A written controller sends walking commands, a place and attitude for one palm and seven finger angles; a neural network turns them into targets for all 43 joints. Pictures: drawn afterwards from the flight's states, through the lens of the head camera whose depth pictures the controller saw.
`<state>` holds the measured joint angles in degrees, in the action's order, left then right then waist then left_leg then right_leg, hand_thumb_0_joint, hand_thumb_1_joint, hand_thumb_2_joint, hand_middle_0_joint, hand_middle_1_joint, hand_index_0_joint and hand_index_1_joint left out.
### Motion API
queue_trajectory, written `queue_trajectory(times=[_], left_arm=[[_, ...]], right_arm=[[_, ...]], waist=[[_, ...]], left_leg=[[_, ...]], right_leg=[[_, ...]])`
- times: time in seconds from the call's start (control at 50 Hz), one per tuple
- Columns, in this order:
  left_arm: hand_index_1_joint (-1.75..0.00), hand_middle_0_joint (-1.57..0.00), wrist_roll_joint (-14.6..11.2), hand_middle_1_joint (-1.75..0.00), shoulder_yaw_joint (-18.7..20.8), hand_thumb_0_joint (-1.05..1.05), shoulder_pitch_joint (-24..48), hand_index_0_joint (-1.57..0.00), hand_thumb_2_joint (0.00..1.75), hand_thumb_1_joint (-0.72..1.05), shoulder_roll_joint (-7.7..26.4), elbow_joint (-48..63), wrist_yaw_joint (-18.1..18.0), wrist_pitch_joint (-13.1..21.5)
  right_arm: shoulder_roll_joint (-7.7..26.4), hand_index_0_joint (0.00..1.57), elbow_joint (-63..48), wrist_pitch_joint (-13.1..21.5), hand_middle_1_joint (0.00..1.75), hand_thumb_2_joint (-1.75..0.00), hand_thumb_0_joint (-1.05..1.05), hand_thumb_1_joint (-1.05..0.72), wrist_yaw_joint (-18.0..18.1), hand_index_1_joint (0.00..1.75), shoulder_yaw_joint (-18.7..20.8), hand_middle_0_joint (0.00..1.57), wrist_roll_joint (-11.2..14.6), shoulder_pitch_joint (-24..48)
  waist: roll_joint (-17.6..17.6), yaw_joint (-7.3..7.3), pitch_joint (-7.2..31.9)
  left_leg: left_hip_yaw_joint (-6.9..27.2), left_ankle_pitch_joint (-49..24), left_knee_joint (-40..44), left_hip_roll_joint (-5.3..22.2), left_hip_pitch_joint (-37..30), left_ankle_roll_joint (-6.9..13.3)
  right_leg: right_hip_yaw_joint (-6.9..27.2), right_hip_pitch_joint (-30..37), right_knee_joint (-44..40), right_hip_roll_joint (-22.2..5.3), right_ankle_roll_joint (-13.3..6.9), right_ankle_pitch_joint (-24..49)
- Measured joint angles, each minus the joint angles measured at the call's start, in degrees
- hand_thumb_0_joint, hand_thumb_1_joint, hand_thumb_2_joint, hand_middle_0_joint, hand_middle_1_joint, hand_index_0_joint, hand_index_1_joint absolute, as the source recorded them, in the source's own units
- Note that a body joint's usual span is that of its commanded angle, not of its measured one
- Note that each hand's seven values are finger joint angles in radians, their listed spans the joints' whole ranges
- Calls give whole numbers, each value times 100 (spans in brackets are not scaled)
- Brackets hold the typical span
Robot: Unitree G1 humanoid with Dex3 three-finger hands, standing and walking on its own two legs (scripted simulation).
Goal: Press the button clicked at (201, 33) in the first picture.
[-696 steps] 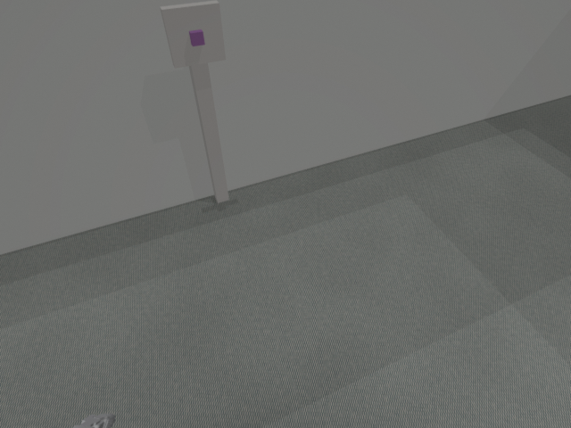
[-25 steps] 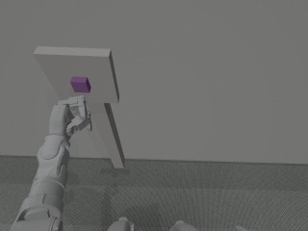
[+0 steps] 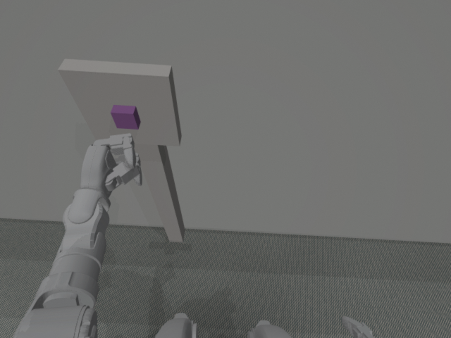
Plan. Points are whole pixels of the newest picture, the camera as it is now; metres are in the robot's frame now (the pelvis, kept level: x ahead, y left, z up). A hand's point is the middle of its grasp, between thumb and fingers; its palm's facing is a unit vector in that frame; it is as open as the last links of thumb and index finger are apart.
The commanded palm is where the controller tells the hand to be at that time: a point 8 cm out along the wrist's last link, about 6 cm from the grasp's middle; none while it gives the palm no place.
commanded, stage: press the button with the knuckle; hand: left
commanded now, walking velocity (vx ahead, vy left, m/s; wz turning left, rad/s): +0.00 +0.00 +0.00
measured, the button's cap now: (126, 116) +0.49 +0.19 +0.09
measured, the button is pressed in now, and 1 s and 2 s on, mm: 0 6 0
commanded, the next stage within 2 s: hold the button down briefly in 1.08 s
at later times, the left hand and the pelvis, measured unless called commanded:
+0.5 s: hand (139, 149) +0.44 +0.17 +0.06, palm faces -0.03 -1.00 -0.02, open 3.1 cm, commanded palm +0.42 +0.22 +0.06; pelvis +0.00 +0.00 +0.00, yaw +0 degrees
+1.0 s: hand (138, 144) +0.45 +0.17 +0.06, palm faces -0.06 -1.00 -0.02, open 3.5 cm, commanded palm +0.45 +0.22 +0.06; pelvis -0.02 +0.00 -0.01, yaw +0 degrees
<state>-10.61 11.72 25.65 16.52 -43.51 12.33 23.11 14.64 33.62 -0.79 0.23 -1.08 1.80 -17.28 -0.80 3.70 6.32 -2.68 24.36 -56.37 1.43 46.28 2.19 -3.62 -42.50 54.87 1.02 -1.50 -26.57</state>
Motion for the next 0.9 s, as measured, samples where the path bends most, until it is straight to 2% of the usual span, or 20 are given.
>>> queue_trajectory(times=[0.12, 0.36, 0.48, 0.6, 0.9], left_arm=[[-150, -130, 13, -150, -5, 2, -43, -130, 90, 90, 21, 66, -46, 34], [-150, -130, 36, -150, 137, 2, 658, -130, 90, 90, 201, -650, 38, 34], [-150, -130, 137, -150, 308, 2, 995, -131, 90, 90, 290, -1067, 56, 49], [-150, -130, 176, -150, 380, 2, 1128, -138, 90, 90, 383, -1232, 161, 222], [-150, -130, 325, -150, 496, 2, 1779, -150, 91, 89, 626, -1934, 254, 253]], right_arm=[[-30, 20, 66, -2, 30, -90, 1, -91, 10, 30, -2, 20, 1, -32], [-1, 20, 188, -26, 30, -90, 1, -91, 36, 30, -3, 20, -12, -78], [20, 20, 188, -87, 30, -90, 1, -91, 29, 30, -12, 20, -33, -132], [24, 20, 228, -136, 30, -90, 1, -91, 31, 30, 1, 20, -41, -213], [27, 20, 298, -117, 30, -90, 1, -91, 48, 30, -69, 20, -77, -236]], waist=[[-15, 4, -13], [-24, 88, 8], [1, 163, 6], [7, 189, -3], [-11, 321, -5]], left_leg=[[14, 16, -18, 6, -1, -9], [39, 14, -73, 23, 150, -25], [32, 29, -127, 41, 265, -28], [53, 49, -193, 58, 370, -36], [149, -2, -354, 73, 677, -28]], right_leg=[[-11, 9, 8, 8, -6, -13], [-34, -135, 55, 25, -25, -13], [-25, -260, 114, 40, -33, -27], [-44, -350, 156, 58, -41, -36], [-138, -595, 245, 73, -45, 24]])
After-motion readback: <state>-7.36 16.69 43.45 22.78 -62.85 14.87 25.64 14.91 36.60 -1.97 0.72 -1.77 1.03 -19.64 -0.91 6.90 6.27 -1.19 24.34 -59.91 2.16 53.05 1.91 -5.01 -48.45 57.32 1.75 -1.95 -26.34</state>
